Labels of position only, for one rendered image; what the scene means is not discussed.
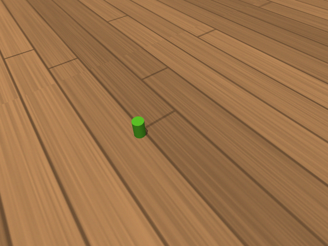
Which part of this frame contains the can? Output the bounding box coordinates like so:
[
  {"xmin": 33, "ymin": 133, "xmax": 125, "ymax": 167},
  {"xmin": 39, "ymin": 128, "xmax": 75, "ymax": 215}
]
[{"xmin": 131, "ymin": 116, "xmax": 146, "ymax": 138}]

